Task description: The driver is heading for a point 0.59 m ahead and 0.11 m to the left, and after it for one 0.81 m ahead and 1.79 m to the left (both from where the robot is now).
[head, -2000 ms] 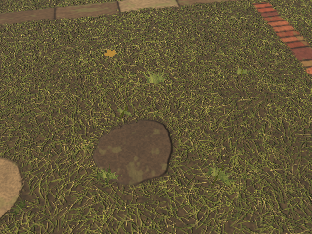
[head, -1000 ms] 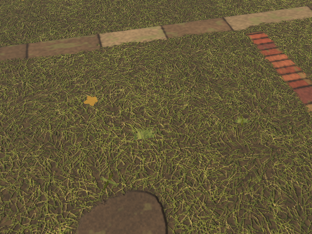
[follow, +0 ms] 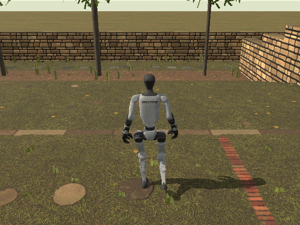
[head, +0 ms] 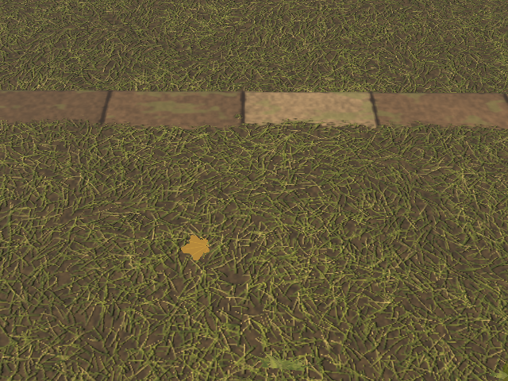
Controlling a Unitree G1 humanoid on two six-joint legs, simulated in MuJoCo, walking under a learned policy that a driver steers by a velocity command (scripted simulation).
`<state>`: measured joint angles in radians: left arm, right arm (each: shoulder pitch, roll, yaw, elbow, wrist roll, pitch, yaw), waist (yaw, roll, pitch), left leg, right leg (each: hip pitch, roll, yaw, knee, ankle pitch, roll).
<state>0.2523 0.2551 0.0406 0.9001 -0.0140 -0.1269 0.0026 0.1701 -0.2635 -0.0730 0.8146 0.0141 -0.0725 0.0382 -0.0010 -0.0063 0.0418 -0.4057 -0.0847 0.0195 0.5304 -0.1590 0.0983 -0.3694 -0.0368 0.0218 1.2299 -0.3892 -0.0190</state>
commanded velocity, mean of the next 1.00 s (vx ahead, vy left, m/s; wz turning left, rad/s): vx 0.50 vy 0.00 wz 0.58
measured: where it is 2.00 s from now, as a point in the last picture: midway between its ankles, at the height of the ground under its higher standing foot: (106, 242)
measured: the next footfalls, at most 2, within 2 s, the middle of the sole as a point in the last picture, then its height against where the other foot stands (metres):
right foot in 0.38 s outside the picture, level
left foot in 0.92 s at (168, 341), level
